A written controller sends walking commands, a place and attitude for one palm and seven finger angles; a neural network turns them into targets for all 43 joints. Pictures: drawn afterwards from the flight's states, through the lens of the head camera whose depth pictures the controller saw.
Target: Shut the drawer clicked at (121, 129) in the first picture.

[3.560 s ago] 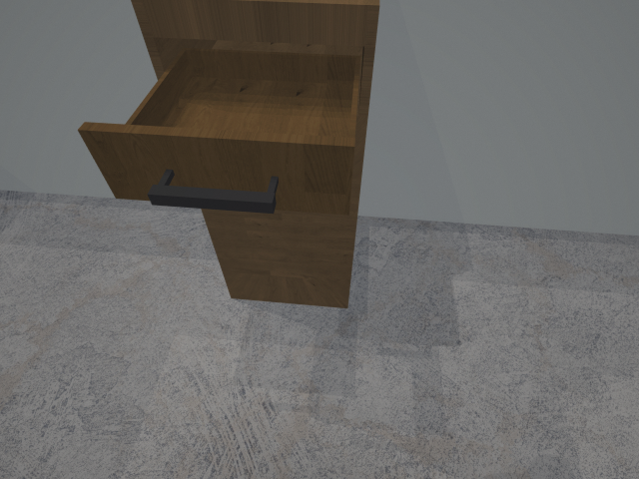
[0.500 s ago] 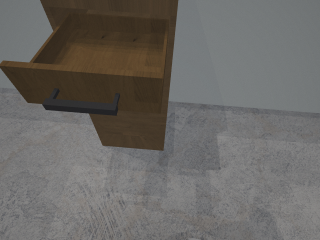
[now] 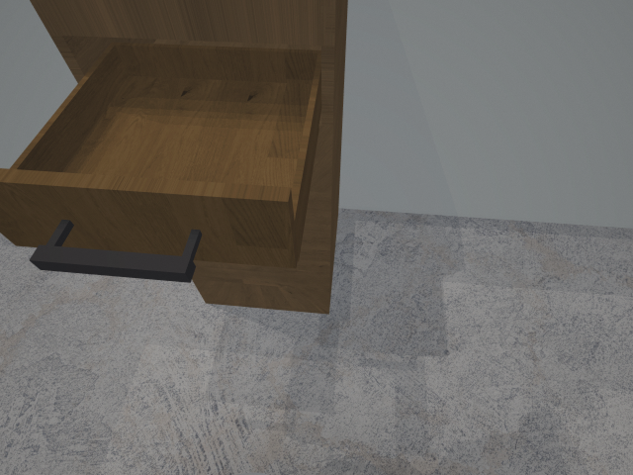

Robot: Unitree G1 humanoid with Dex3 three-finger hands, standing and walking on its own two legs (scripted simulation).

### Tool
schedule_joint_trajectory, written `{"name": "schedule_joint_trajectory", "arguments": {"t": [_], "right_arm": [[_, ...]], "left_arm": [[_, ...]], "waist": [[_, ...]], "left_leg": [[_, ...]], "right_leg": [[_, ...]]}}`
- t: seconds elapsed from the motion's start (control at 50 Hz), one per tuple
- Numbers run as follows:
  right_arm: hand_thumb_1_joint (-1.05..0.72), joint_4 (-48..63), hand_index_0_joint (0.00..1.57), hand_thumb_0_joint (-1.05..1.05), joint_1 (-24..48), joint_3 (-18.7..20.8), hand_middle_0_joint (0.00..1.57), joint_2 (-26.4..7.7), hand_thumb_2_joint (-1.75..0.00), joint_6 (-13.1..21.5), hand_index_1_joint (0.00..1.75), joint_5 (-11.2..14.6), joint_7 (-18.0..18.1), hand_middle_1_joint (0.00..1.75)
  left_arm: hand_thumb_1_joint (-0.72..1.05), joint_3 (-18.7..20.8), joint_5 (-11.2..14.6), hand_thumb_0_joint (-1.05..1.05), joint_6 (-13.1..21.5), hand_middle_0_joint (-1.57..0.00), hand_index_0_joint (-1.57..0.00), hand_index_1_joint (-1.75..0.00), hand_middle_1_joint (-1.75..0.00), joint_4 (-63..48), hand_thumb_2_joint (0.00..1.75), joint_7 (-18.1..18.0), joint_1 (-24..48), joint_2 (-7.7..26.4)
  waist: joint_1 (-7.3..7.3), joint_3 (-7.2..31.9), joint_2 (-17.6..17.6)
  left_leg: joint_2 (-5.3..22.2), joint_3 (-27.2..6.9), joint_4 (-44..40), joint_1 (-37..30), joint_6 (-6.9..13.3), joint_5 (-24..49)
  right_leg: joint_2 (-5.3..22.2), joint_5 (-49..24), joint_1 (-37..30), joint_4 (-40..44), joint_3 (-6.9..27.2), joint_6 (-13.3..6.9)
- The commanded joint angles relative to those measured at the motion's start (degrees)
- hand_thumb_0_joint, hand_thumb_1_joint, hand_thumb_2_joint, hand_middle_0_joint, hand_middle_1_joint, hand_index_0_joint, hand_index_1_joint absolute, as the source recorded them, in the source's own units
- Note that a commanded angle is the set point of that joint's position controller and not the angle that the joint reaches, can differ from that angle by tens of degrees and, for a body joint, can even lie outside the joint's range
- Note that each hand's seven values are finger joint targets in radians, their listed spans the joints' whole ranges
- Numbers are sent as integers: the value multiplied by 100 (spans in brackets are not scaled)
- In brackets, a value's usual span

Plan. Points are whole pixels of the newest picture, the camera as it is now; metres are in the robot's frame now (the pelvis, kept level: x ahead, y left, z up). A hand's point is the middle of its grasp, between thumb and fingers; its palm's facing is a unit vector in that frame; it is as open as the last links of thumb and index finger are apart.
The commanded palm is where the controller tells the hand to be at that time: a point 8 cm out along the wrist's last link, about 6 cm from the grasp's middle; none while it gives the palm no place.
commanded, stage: come to a stop and stand still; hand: left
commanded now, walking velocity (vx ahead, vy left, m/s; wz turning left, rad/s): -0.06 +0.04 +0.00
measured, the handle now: (121, 248) +0.33 +0.25 +0.10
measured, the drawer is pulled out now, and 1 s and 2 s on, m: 0.30 0.30 0.30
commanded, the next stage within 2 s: look again from close up in 0.76 s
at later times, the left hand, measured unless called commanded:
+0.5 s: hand out of the picture +0.05 +0.24 -0.15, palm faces -0.02 -0.96 -0.28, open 7.4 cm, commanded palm none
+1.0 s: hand out of the picture -0.04 +0.21 -0.17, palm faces -0.06 -0.98 -0.18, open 7.4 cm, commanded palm none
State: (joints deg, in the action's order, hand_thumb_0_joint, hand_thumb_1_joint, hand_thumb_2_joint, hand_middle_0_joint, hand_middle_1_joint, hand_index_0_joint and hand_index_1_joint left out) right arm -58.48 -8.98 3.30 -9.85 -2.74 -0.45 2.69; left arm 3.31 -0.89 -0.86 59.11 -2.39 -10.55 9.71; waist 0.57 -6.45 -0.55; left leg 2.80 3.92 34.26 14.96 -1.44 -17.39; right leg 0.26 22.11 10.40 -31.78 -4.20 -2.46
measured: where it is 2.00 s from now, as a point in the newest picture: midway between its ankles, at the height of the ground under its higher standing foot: outside the picture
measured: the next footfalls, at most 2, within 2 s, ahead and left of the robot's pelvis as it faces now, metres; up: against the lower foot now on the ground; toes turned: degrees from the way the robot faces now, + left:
left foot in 0.26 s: +0.03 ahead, +0.13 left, +0.00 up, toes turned +1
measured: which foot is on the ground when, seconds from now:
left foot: up 0.00-0.24, down 0.26-1.00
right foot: down 0.00-1.00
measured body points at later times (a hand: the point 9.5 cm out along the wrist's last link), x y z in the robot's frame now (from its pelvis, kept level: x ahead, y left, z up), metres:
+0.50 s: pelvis -0.03 +0.04 +0.00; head -0.04 +0.03 +0.45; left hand +0.05 +0.29 -0.13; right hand +0.05 -0.19 -0.15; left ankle -0.02 +0.13 -0.73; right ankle -0.02 -0.08 -0.73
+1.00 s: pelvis -0.03 +0.04 +0.01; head -0.02 +0.04 +0.46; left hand -0.04 +0.26 -0.15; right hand -0.06 -0.18 -0.15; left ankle -0.02 +0.13 -0.73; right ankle -0.02 -0.08 -0.73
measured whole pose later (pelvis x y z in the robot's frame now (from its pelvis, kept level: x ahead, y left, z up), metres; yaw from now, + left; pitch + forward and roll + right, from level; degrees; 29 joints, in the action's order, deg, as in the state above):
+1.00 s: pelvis -0.03 +0.04 +0.01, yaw -3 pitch -1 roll +0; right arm -63.5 -18.7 -1.1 -9.0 0.6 -0.2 1.2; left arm -2.1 -0.4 -0.1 62.4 -1.7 -19.4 8.5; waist -0.4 -1.4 0.4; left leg -1.0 4.9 24.6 11.6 2.3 -12.6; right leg 0.8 13.2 12.8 -26.5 0.9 0.4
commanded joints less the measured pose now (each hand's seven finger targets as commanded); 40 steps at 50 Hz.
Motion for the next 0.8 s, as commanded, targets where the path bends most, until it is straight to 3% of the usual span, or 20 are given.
{"name": "schedule_joint_trajectory", "arguments": {"t": [0.0,0.04,0.1,0.14,0.16,0.18,0.2,0.22,0.24,0.26,0.28,0.32,0.36,0.38,0.4,0.42,0.48,0.52,0.62,0.78], "right_arm": [[-90,441,20,0,99,139,20,-480,-90,-74,30,-31,-18,30],[-90,443,20,0,90,113,20,-443,-90,-58,30,11,-62,30],[-90,462,20,0,206,61,20,-421,-90,-9,30,4,-125,30],[-90,398,20,0,19,40,20,-443,-90,37,30,9,-137,30],[-90,1042,20,0,193,58,20,-688,-90,304,30,64,-131,30],[-90,1083,20,0,-119,75,20,-570,-90,340,30,51,-151,30],[-90,1023,20,0,-433,73,20,-689,-90,322,30,47,-152,30],[-90,1004,20,0,-697,44,20,-750,-90,332,30,-9,-172,30],[-90,1000,20,0,-664,65,20,-895,-90,323,30,-53,-170,30],[-90,1053,20,0,-717,81,20,-963,-90,319,30,-87,-168,30],[-90,1075,20,0,-677,50,20,-1016,-90,331,30,-80,-141,30],[-90,1134,20,0,-440,-16,20,-1050,-90,373,30,-79,-100,30],[-90,1249,20,0,-87,-116,20,-931,-90,356,30,-30,-116,30],[-90,1239,20,0,-118,-144,20,-833,-90,333,30,-15,-140,30],[-90,1196,20,0,-276,-157,20,-770,-90,308,30,-11,-166,30],[-90,1072,20,0,-410,-151,20,-752,-90,270,30,-35,-181,30],[-90,787,20,0,-725,-194,20,-798,-90,315,30,-72,-212,30],[-90,699,20,0,-717,-199,20,-826,-90,371,30,-84,-210,30],[-90,527,20,0,-752,-216,20,-851,-90,405,30,-77,-187,30],[-90,46,20,0,-1061,-288,20,-689,-90,439,30,-35,-161,30]], "left_arm": [[90,196,-83,0,39,-20,-20,-30,-30,-78,90,-94,-793,1015],[90,224,-91,0,18,-20,-20,-30,-30,-242,90,-85,-470,1069],[90,214,-85,0,45,-20,-20,-30,-30,-288,90,-62,-508,1092],[90,205,-82,0,46,-20,-20,-30,-30,-299,90,-63,-444,1109],[90,89,-54,0,293,-20,-20,-30,-30,-600,90,-302,-755,1176],[90,106,-56,0,358,-20,-20,-30,-30,-932,90,-228,-665,1446],[90,127,17,0,365,-20,-20,-30,-30,-955,90,-213,-650,1391],[90,76,28,0,320,-20,-20,-30,-30,-1042,90,-192,-562,1141],[90,45,32,0,279,-20,-20,-30,-30,-1062,90,-193,-650,951],[90,17,-8,0,225,-20,-20,-30,-30,-1131,90,-190,-652,819],[90,-44,-18,0,167,-20,-20,-30,-30,-1174,90,-162,-490,762],[90,-67,-4,0,123,-20,-20,-30,-30,-1131,90,-99,-475,913],[90,-136,19,0,104,-20,-20,-30,-30,-927,90,-53,-899,875],[90,-184,0,0,120,-20,-20,-30,-30,-912,90,-22,-861,926],[90,-225,3,0,123,-20,-20,-30,-30,-953,90,10,-625,1017],[90,-225,-6,0,131,-20,-20,-30,-30,-1013,90,28,-385,1063],[90,-246,18,0,77,-20,-20,-30,-30,-1046,90,40,-293,1007],[90,-252,4,0,45,-20,-20,-30,-30,-992,90,36,-500,920],[90,-251,-11,0,42,-20,-20,-30,-30,-783,90,52,-761,805],[90,-319,29,0,142,-20,-20,-30,-30,-331,90,54,-917,657]], "waist": [[210,584,1136],[94,741,862],[119,691,981],[15,720,1001],[-40,1873,457],[-157,2124,519],[-247,2233,729],[-309,2030,354],[-222,1691,-203],[-205,1229,-660],[-198,703,-1174],[-32,229,-1537],[199,473,-583],[101,445,-138],[-76,312,286],[-166,90,715],[-190,-97,254],[-48,-76,-97],[65,185,-149],[-31,374,-12]], "left_leg": [[-315,-594,2380,1103,-12,-1571],[-283,-566,2094,1146,-38,-1347],[-305,-333,1187,832,-45,-931],[-283,-239,225,419,-22,-441],[-436,45,-10,271,-17,-383],[-584,165,-276,353,235,83],[-420,157,-632,-227,347,890],[-92,-29,-791,-741,437,1928],[443,-409,-512,-1199,617,3424],[845,-665,-390,-1398,838,4582],[1002,-985,-545,-1140,1002,5417],[902,-1008,-806,-611,1041,5283],[617,-877,-741,25,789,2763],[334,-747,-792,120,549,1284],[118,-653,-916,94,421,150],[-6,-558,-876,18,381,-88],[148,-780,-1384,80,425,-417],[350,-1084,-1870,514,516,-892],[425,-1193,-2141,681,533,-1232],[304,-902,-1842,209,434,-493]], "right_leg": [[2093,-7108,-894,707,1593,-1021],[1783,-6363,-1252,685,1184,-961],[1571,-5920,-1237,694,1037,-829],[1436,-5463,-1120,565,965,-694],[1396,-8784,-1727,-171,1875,-305],[1222,-8588,-2079,-812,1265,-185],[1106,-7518,-1586,-965,1092,-128],[840,-6073,-978,-1059,820,-59],[614,-4212,-25,-994,614,41],[374,-1678,715,-840,452,114],[140,92,993,-820,361,184],[113,436,806,-678,415,147],[250,-795,157,160,653,58],[482,-1130,267,575,1016,-33],[699,-711,602,807,1299,-129],[732,-453,932,925,1377,-201],[481,382,1159,943,1182,-79],[276,-29,685,680,901,5],[272,-270,314,603,781,18],[451,-499,359,918,992,-11]]}}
